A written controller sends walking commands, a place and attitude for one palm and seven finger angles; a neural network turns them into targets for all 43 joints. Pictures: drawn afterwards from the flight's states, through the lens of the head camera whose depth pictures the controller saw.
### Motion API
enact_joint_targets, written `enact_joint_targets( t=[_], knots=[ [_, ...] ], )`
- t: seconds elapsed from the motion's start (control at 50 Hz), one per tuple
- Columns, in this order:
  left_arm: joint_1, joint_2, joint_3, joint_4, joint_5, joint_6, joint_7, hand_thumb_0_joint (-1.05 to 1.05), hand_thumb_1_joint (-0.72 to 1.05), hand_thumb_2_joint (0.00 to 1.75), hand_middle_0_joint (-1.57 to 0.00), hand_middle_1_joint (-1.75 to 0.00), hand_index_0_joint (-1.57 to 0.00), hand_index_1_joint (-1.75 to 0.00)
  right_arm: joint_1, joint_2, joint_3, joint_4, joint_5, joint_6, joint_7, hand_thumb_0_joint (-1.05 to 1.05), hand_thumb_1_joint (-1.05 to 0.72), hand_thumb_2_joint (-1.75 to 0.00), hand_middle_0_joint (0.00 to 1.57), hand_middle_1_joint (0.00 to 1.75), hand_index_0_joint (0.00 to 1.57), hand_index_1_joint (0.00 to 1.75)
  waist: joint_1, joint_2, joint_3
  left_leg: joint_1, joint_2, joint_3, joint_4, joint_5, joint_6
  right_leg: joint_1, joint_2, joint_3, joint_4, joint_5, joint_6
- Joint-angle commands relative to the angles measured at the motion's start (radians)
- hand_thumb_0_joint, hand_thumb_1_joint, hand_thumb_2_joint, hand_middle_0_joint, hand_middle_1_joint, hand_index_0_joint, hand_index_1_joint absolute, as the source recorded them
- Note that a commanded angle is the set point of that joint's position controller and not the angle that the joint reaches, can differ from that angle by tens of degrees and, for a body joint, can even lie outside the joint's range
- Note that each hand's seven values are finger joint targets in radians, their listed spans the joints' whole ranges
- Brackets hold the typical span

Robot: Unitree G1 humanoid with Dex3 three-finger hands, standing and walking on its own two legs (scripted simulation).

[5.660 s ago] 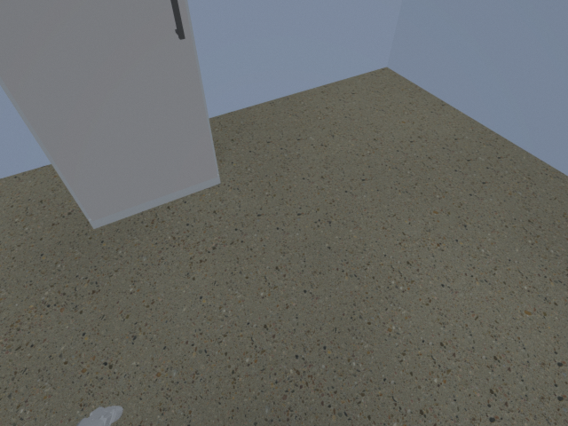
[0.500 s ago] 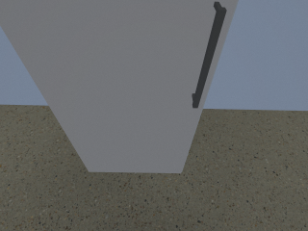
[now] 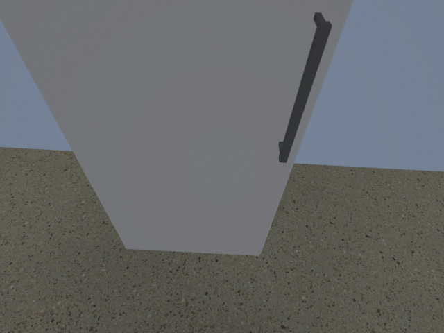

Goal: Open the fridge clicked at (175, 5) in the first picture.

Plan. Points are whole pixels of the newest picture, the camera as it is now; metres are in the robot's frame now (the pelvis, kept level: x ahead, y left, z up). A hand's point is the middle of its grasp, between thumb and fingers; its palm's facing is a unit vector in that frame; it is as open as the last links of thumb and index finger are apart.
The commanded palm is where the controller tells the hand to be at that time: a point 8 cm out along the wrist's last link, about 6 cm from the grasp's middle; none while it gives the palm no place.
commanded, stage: come to a stop and stand still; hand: right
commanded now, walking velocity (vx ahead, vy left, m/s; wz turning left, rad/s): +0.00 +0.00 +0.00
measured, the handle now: (297, 100) +0.51 -0.12 +0.16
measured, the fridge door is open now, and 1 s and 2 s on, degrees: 0 0 0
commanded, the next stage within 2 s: look again from close up in 0.58 s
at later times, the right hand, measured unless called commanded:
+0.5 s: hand out of the picture +0.06 -0.17 -0.16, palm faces +0.03 +0.97 -0.25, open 7.3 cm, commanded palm none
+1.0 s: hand out of the picture +0.01 -0.16 -0.17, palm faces +0.04 +0.97 -0.22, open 7.4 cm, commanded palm none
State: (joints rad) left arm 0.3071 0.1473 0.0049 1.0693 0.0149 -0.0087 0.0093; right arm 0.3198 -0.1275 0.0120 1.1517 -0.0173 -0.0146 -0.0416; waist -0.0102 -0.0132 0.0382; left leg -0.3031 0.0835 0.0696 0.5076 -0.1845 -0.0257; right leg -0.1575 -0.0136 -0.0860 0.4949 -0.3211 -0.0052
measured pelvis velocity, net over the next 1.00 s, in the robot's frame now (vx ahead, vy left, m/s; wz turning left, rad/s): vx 0.00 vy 0.03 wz -0.01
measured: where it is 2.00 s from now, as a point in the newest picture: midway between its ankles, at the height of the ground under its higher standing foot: outside the picture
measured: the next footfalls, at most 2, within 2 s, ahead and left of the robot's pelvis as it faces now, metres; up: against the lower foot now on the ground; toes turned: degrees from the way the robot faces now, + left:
none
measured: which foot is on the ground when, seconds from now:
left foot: down 0.00-1.00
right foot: down 0.00-1.00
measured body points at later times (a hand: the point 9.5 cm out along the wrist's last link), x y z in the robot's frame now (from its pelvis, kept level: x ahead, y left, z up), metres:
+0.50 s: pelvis +0.01 +0.02 +0.00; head +0.01 +0.04 +0.45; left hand +0.02 +0.25 -0.16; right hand +0.05 -0.22 -0.14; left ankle +0.05 +0.14 -0.74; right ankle -0.03 -0.11 -0.74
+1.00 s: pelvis +0.00 +0.03 +0.01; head +0.01 +0.04 +0.45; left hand +0.00 +0.25 -0.16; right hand +0.01 -0.21 -0.15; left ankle +0.05 +0.14 -0.74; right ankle -0.03 -0.11 -0.74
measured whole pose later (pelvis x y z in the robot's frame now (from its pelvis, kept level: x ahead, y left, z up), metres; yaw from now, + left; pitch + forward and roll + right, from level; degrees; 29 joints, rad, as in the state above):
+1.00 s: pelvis +0.00 +0.03 +0.01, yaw +0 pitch -2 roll -1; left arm 0.29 0.16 -0.01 1.11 0.02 -0.01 0.02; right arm 0.24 -0.17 -0.01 1.12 -0.01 -0.01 -0.02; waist -0.01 -0.01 0.05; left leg -0.24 0.05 0.10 0.45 -0.17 0.01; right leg -0.09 -0.05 -0.07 0.41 -0.28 0.03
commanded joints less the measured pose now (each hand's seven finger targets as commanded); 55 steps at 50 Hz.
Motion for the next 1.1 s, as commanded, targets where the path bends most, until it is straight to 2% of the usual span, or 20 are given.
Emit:
enact_joint_targets(
  t=[0.0,0.02,0.08,0.18,0.22,0.26,0.36,0.64,0.7,0.74,1.0,1.04,1.08],
  knots=[
    [0.069,0.091,0.010,-0.071,-0.002,-0.030,0.012,0.00,0.90,0.90,-0.20,-0.30,-0.20,-0.30,0.013,-0.116,-0.016,-0.064,0.000,-0.019,0.004,0.00,-0.90,-0.90,0.20,0.30,0.20,0.30,0.018,-0.011,0.027,0.064,0.028,-0.060,-0.054,-0.023,0.055,-0.124,-0.098,0.111,-0.138,0.093,-0.022],
    [0.080,0.090,0.008,-0.070,0.000,-0.032,0.013,0.00,0.90,0.90,-0.20,-0.30,-0.20,-0.30,0.007,-0.124,-0.017,-0.066,0.000,-0.021,0.006,0.00,-0.90,-0.90,0.20,0.30,0.20,0.30,0.018,0.015,0.024,0.079,0.028,-0.055,-0.047,0.006,0.055,-0.120,-0.096,0.109,-0.137,0.123,-0.023],
    [0.082,0.103,0.007,-0.059,-0.001,-0.033,0.016,0.00,0.90,0.90,-0.20,-0.30,-0.20,-0.30,0.008,-0.128,-0.021,-0.065,0.004,-0.022,0.007,0.00,-0.90,-0.90,0.20,0.30,0.20,0.30,0.015,0.039,0.041,0.087,0.035,-0.068,-0.061,0.046,0.057,-0.101,-0.088,0.097,-0.142,0.133,-0.021],
    [0.078,0.112,0.006,-0.040,0.001,-0.033,0.018,0.00,0.90,0.90,-0.20,-0.30,-0.20,-0.30,-0.012,-0.151,-0.030,-0.072,0.006,-0.024,0.007,0.00,-0.90,-0.90,0.20,0.30,0.20,0.30,0.012,0.039,0.043,0.111,0.043,-0.074,-0.070,0.103,0.063,-0.083,-0.084,0.086,-0.151,0.154,-0.017],
    [0.072,0.108,0.007,-0.033,0.003,-0.032,0.018,0.00,0.90,0.90,-0.20,-0.30,-0.20,-0.30,-0.017,-0.155,-0.033,-0.076,0.005,-0.023,0.007,0.00,-0.90,-0.90,0.20,0.30,0.20,0.30,0.008,0.017,0.044,0.120,0.044,-0.073,-0.076,0.105,0.065,-0.081,-0.085,0.081,-0.155,0.148,-0.015],
    [0.066,0.118,0.009,-0.029,0.003,-0.031,0.017,0.00,0.90,0.90,-0.20,-0.30,-0.20,-0.30,-0.029,-0.169,-0.038,-0.080,0.007,-0.025,0.008,0.00,-0.90,-0.90,0.20,0.30,0.20,0.30,0.009,0.041,0.031,0.128,0.049,-0.078,-0.078,0.133,0.067,-0.071,-0.082,0.078,-0.151,0.156,-0.013],
    [0.052,0.126,0.010,-0.019,0.005,-0.029,0.017,0.00,0.90,0.90,-0.20,-0.30,-0.20,-0.30,-0.053,-0.188,-0.044,-0.091,0.007,-0.025,0.010,0.00,-0.90,-0.90,0.20,0.30,0.20,0.30,0.007,0.029,0.020,0.139,0.055,-0.084,-0.093,0.140,0.071,-0.059,-0.084,0.073,-0.154,0.157,-0.008],
    [0.033,0.138,0.009,0.007,0.004,-0.022,0.015,0.00,0.90,0.90,-0.20,-0.30,-0.20,-0.30,-0.083,-0.202,-0.046,-0.087,0.007,-0.020,0.014,0.00,-0.90,-0.90,0.20,0.30,0.20,0.30,0.007,0.020,0.017,0.144,0.055,-0.094,-0.145,0.052,0.070,-0.050,-0.091,0.069,-0.170,0.117,0.000],
    [0.038,0.135,0.009,0.013,0.004,-0.021,0.014,0.00,0.90,0.90,-0.20,-0.30,-0.20,-0.30,-0.080,-0.201,-0.045,-0.082,0.007,-0.018,0.016,0.00,-0.90,-0.90,0.20,0.30,0.20,0.30,0.008,0.018,0.022,0.129,0.054,-0.100,-0.161,0.000,0.071,-0.048,-0.090,0.067,-0.175,0.098,0.001],
    [0.039,0.135,0.009,0.014,0.003,-0.022,0.014,0.00,0.90,0.90,-0.20,-0.30,-0.20,-0.30,-0.075,-0.197,-0.044,-0.081,0.007,-0.019,0.014,0.00,-0.90,-0.90,0.20,0.30,0.20,0.30,0.006,0.011,0.017,0.139,0.053,-0.093,-0.156,0.026,0.069,-0.045,-0.093,0.068,-0.176,0.113,0.000],
    [0.058,0.116,0.007,0.026,0.002,-0.021,0.017,0.00,0.90,0.90,-0.20,-0.30,-0.20,-0.30,-0.045,-0.173,-0.042,-0.068,0.006,-0.014,0.014,0.00,-0.90,-0.90,0.20,0.30,0.20,0.30,0.004,0.010,0.051,0.117,0.043,-0.091,-0.161,-0.030,0.065,-0.068,-0.097,0.071,-0.193,0.075,-0.003],
    [0.061,0.113,0.007,0.029,0.002,-0.023,0.017,0.00,0.90,0.90,-0.20,-0.30,-0.20,-0.30,-0.043,-0.171,-0.042,-0.070,0.005,-0.015,0.013,0.00,-0.90,-0.90,0.20,0.30,0.20,0.30,0.002,0.004,0.036,0.136,0.042,-0.085,-0.149,0.002,0.064,-0.069,-0.097,0.075,-0.192,0.096,-0.004],
    [0.060,0.111,0.008,0.028,0.002,-0.022,0.017,0.00,0.90,0.90,-0.20,-0.30,-0.20,-0.30,-0.039,-0.169,-0.043,-0.069,0.005,-0.014,0.013,0.00,-0.90,-0.90,0.20,0.30,0.20,0.30,0.002,0.019,0.042,0.125,0.045,-0.086,-0.153,-0.016,0.064,-0.069,-0.095,0.071,-0.188,0.083,-0.004]
  ],
)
